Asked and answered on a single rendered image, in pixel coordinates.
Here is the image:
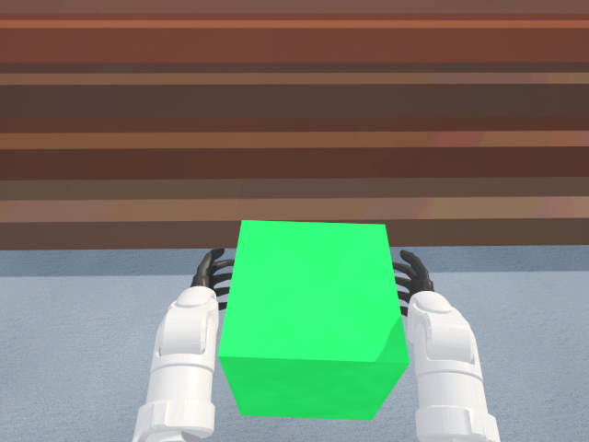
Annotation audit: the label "carton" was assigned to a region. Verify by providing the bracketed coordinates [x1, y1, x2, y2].
[218, 220, 410, 421]

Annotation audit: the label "robot right hand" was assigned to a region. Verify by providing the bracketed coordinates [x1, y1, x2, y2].
[392, 250, 434, 317]

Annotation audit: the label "right robot forearm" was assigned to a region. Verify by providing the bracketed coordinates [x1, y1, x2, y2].
[407, 291, 501, 442]

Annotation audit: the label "left robot forearm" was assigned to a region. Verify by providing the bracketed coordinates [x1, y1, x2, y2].
[132, 286, 219, 442]

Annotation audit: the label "robot left hand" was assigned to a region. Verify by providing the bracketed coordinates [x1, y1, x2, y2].
[191, 247, 235, 311]

